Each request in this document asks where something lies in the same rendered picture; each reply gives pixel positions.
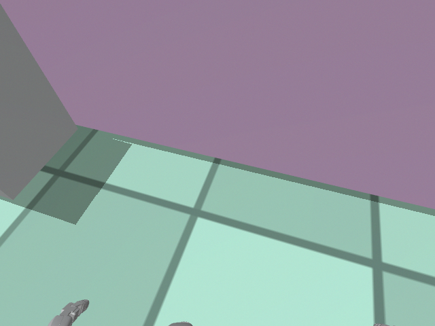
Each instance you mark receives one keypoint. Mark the left robot hand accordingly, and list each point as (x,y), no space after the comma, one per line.
(69,313)

